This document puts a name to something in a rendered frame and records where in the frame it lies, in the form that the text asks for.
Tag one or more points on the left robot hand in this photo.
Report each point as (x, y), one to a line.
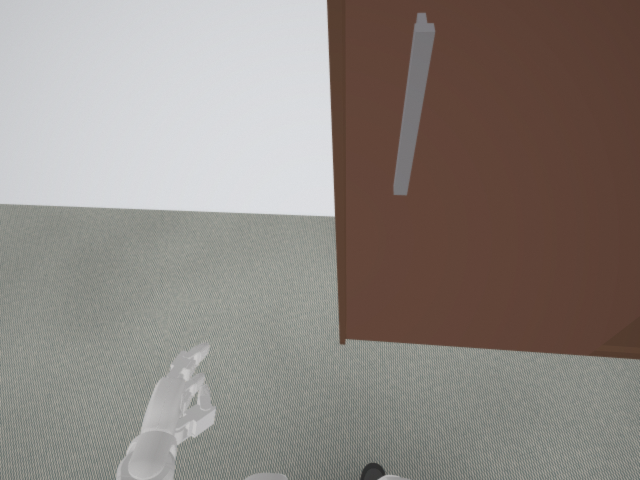
(172, 396)

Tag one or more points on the left robot forearm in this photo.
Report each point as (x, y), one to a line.
(150, 456)

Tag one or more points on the handle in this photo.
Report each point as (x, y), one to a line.
(422, 44)

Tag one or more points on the wardrobe door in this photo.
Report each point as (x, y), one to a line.
(627, 337)
(520, 229)

